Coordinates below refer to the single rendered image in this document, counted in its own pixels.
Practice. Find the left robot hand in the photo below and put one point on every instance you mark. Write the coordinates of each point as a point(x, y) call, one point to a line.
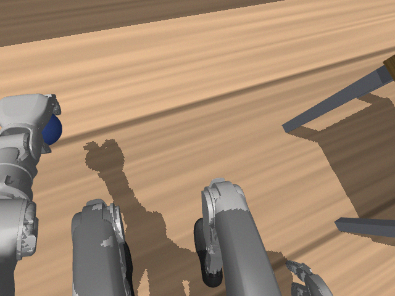
point(32, 109)

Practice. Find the right robot foot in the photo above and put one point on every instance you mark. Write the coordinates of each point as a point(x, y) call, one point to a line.
point(211, 280)

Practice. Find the left robot foot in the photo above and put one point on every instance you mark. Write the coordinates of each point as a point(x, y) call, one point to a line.
point(129, 269)

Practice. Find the chair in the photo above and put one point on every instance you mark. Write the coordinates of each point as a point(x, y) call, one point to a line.
point(374, 80)

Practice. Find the ball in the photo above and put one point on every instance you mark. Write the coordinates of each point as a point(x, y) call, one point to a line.
point(52, 131)

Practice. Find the right robot hand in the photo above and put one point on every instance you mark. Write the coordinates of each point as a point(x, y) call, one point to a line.
point(315, 286)

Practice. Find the left robot arm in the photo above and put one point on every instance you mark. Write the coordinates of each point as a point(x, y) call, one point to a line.
point(20, 152)

